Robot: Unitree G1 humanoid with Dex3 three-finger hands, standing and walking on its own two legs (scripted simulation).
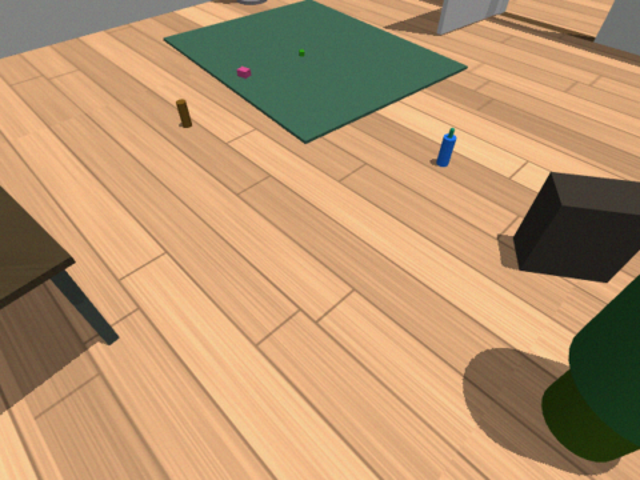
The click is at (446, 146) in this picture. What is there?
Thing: necked bottle
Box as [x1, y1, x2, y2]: [436, 128, 456, 166]
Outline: 453,128 451,128 449,133 445,134 443,137 436,162 440,166 445,166 448,163 456,138 452,134 454,130
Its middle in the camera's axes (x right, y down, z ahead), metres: +0.64 -0.50 +1.97
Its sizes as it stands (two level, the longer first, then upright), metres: 0.063 0.063 0.211
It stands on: the floor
